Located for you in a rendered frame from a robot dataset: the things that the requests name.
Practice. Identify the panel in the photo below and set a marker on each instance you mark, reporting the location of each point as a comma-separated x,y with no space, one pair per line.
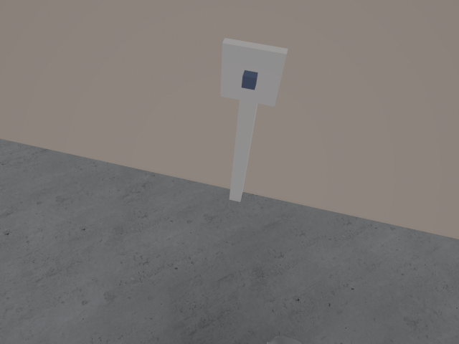
268,61

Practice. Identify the button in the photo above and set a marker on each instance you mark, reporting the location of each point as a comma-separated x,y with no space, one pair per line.
249,80

